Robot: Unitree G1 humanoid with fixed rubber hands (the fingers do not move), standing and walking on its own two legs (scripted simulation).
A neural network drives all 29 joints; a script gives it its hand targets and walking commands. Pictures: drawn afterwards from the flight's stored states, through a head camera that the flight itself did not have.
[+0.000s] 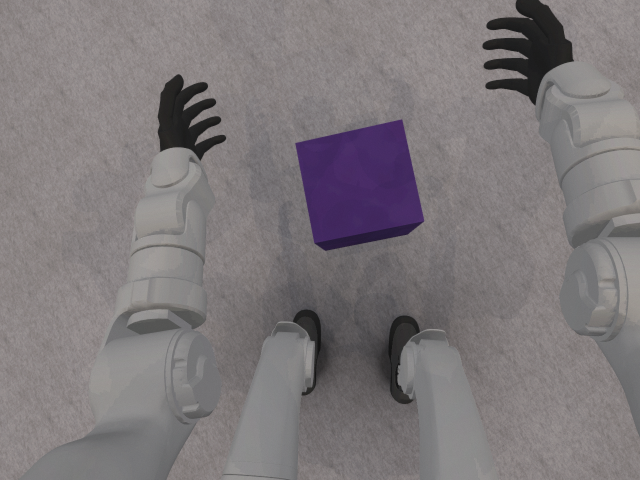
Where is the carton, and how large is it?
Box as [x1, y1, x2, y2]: [295, 119, 423, 250]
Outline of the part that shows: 401,119 295,143 314,242 323,249 326,250 407,234 423,221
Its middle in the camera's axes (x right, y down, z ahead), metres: +0.09 -0.11 +0.86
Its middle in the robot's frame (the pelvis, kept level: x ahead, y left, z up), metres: +0.51 +0.02 -0.52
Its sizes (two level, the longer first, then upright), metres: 0.210 0.200 0.250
